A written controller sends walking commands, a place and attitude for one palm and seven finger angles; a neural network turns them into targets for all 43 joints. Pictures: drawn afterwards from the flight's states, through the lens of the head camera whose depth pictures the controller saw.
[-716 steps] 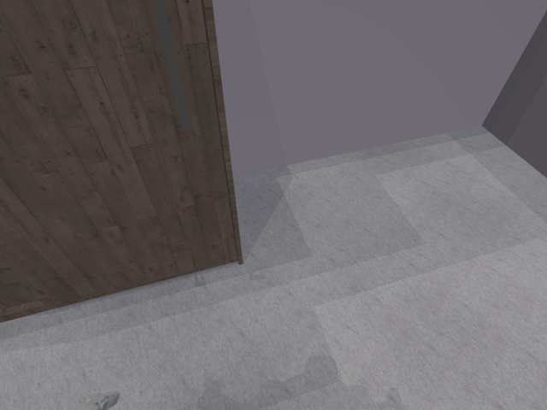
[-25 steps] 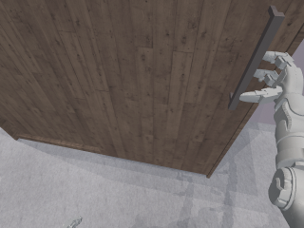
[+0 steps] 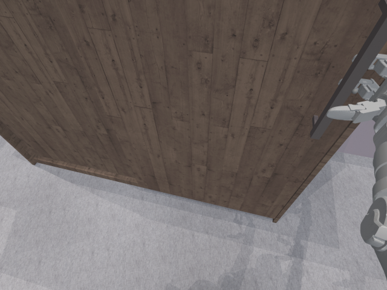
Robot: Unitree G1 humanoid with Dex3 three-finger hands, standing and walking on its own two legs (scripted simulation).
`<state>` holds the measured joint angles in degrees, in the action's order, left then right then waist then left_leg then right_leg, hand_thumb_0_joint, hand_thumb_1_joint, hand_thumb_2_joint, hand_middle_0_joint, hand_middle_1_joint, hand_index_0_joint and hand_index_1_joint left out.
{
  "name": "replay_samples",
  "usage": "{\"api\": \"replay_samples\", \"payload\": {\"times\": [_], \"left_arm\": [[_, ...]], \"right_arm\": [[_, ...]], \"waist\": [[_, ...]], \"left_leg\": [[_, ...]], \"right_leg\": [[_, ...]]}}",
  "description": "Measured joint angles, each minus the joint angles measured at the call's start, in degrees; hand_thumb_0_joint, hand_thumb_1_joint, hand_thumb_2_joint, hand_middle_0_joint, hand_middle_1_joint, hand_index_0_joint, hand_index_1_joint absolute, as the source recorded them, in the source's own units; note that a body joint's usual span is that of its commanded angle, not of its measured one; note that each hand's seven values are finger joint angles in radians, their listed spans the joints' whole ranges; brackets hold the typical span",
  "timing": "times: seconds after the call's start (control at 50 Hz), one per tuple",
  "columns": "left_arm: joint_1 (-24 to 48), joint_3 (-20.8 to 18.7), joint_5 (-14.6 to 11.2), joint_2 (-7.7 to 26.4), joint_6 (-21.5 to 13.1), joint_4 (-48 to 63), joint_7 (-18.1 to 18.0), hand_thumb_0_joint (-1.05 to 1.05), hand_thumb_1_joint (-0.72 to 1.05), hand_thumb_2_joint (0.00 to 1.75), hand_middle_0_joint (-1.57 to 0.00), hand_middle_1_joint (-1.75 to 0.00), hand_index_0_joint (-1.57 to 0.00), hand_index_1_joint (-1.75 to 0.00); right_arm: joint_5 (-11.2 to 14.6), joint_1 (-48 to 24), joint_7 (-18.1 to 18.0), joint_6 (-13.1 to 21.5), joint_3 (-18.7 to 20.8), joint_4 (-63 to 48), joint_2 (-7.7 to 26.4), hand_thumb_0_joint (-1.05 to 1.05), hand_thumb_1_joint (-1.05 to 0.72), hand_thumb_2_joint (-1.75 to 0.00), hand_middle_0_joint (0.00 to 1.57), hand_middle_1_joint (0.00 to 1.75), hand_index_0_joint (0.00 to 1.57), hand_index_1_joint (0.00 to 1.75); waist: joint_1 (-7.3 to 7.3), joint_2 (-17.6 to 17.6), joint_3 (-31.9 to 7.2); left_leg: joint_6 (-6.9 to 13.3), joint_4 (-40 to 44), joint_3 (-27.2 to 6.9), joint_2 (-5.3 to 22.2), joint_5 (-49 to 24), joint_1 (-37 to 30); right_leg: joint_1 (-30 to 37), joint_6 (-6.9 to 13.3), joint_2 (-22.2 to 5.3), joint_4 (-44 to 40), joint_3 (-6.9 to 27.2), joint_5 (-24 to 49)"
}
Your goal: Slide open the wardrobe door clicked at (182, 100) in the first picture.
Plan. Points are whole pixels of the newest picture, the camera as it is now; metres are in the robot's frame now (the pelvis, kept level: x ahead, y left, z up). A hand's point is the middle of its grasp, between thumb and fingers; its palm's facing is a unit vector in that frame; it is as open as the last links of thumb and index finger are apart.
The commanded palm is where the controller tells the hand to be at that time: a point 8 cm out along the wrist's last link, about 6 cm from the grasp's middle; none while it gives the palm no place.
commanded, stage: slide the fingers in behind the handle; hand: right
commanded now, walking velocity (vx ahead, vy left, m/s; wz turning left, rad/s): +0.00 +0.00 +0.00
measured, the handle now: (343, 82) +0.53 -0.20 +0.16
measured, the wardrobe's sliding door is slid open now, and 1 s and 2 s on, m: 0.00 0.00 0.00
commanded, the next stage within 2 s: grip the handle and tug to test in 1.76 s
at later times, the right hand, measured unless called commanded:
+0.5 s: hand (359, 100) +0.47 -0.22 +0.17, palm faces +0.05 +1.00 +0.02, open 14.0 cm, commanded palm +0.45 -0.26 +0.16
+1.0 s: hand (334, 95) +0.48 -0.17 +0.17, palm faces +0.07 +1.00 +0.00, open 14.0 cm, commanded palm +0.45 -0.23 +0.16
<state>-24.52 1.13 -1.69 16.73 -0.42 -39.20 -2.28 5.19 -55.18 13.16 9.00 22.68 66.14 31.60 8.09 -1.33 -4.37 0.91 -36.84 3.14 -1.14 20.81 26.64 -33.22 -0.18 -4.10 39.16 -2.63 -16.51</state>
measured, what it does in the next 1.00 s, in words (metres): stands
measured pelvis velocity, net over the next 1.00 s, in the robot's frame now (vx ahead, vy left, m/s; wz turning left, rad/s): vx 0.00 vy -0.01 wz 0.00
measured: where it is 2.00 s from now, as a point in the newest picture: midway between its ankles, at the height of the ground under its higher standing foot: outside the picture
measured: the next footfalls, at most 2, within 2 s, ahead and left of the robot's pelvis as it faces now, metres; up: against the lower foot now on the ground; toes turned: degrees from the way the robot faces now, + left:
none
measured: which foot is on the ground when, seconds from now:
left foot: down 0.00-1.00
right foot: down 0.00-1.00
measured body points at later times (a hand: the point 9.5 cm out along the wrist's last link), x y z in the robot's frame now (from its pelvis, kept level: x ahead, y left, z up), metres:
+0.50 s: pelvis +0.00 -0.02 +0.00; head +0.04 -0.02 +0.45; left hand +0.06 +0.25 -0.11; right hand +0.46 -0.27 +0.17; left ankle -0.03 +0.11 -0.72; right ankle +0.02 -0.12 -0.72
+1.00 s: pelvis +0.00 -0.01 +0.00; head +0.04 +0.00 +0.45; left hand +0.03 +0.25 -0.12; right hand +0.47 -0.23 +0.17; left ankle -0.03 +0.11 -0.72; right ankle +0.02 -0.12 -0.72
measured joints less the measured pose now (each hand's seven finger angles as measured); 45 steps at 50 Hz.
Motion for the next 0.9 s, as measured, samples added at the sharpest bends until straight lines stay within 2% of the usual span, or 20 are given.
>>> {"api": "replay_samples", "payload": {"times": [0.12, 0.24, 0.36, 0.46, 0.6, 0.7, 0.78, 0.9], "left_arm": [[0.2, 0.1, 0.0, -0.1, 0.3, 0.9, 0.0, 0.01, 0.90, 0.90, -0.20, -0.30, -0.20, -0.30], [0.3, 0.2, -0.2, -0.4, 0.6, 1.8, 0.3, 0.01, 0.90, 0.90, -0.20, -0.30, -0.20, -0.30], [0.9, 0.0, -0.6, -0.8, 0.6, 1.8, 0.2, 0.01, 0.90, 0.90, -0.20, -0.30, -0.20, -0.30], [2.5, 0.1, -0.7, -1.0, -0.2, 1.0, 0.1, 0.01, 0.90, 0.90, -0.20, -0.30, -0.20, -0.30], [4.1, 0.3, -0.2, -1.5, -1.4, 1.1, 0.5, 0.01, 0.90, 0.90, -0.20, -0.30, -0.20, -0.30], [4.1, 0.7, 0.1, -2.1, -1.6, 1.4, 0.9, 0.01, 0.90, 0.90, -0.20, -0.30, -0.20, -0.30], [3.1, 0.6, 0.4, -2.3, -1.6, 1.3, 1.2, 0.01, 0.90, 0.90, -0.20, -0.30, -0.20, -0.30], [1.2, 0.0, 0.2, -2.0, -1.0, 0.3, 1.5, 0.01, 0.90, 0.90, -0.20, -0.30, -0.20, -0.30]], "right_arm": [[0.4, 0.2, 1.0, -0.5, 0.5, 0.1, 0.7, -0.01, 0.50, -0.30, 0.35, 1.23, 0.37, 1.24], [1.6, 3.7, 0.7, -0.1, 1.5, -2.5, -0.2, -0.01, 0.50, -0.30, 0.33, 1.22, 0.33, 1.22], [2.5, 6.7, 0.5, -0.4, -1.0, -6.4, -2.2, -0.01, 0.50, -0.30, 0.31, 1.21, 0.31, 1.21], [3.4, 6.2, -0.5, -0.8, -3.3, -8.1, -4.8, -0.01, 0.50, -0.30, 0.30, 1.20, 0.30, 1.20], [2.6, 4.0, -3.6, -1.7, -5.4, -7.7, -7.6, -0.01, 0.50, -0.30, 0.30, 1.20, 0.30, 1.20], [1.6, 2.8, -5.4, -2.0, -4.8, -6.2, -8.4, -0.01, 0.50, -0.30, 0.30, 1.20, 0.30, 1.20], [0.7, 3.6, -6.6, -1.0, -4.1, -7.3, -8.7, -0.01, 0.50, -0.30, 0.30, 1.20, 0.30, 1.20], [1.2, 5.7, -6.9, -1.0, -4.4, -9.5, -9.4, -0.01, 0.50, -0.30, 0.30, 1.20, 0.30, 1.20]], "waist": [[0.11, -0.2, -0.3], [-0.61, -0.2, -0.9], [-1.84, -0.1, -0.8], [-2.60, -0.1, -0.5], [-2.55, -0.2, -0.6], [-2.08, -0.1, -0.4], [-1.87, -0.2, -0.6], [-2.13, -0.8, -1.0]], "left_leg": [[0.0, 0.3, -0.2, -0.1, -0.3, 0.4], [-0.3, 0.5, -0.9, 0.0, -0.3, -0.3], [-0.6, 0.9, -0.6, 0.3, -0.1, -1.8], [-1.0, 1.0, -0.1, 0.8, 0.0, -2.6], [-1.4, 0.6, -0.2, 1.4, 0.2, -2.4], [-1.4, 0.2, -0.6, 1.4, 0.2, -1.8], [-1.2, 0.0, -0.9, 1.2, 0.2, -1.5], [-0.9, 0.4, -1.1, 0.8, 0.4, -2.6]], "right_leg": [[-0.3, 0.0, -0.1, -0.1, -0.2, 0.1], [0.6, 0.3, -0.1, -0.4, -0.9, -0.2], [1.5, 0.6, 0.3, 0.0, -0.6, -0.6], [1.9, 0.9, 0.8, 0.4, -0.1, -0.8], [1.8, 1.3, 1.4, 0.4, -0.2, -0.7], [1.6, 1.3, 1.4, 0.3, -0.6, -0.6], [1.6, 1.1, 1.2, 0.2, -0.9, -0.6], [2.8, 0.8, 0.8, -0.2, -1.0, -0.9]]}}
